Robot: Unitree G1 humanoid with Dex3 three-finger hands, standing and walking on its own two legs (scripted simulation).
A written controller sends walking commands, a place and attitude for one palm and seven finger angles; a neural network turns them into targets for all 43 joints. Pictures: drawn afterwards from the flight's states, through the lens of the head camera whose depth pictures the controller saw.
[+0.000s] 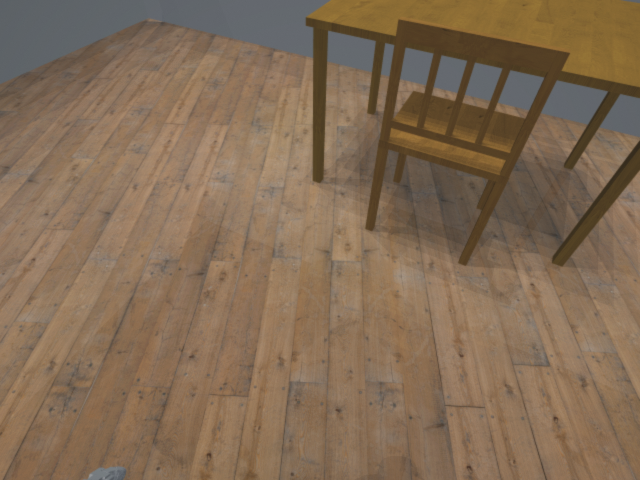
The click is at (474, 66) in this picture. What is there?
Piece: chair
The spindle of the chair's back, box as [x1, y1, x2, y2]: [445, 55, 476, 136]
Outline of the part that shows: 469,55 447,126 445,134 450,136 476,57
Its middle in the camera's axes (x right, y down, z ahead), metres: +0.41 -0.42 +1.15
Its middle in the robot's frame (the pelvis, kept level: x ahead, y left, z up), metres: +1.15 -0.35 -0.10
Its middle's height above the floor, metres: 0.67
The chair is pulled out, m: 0.00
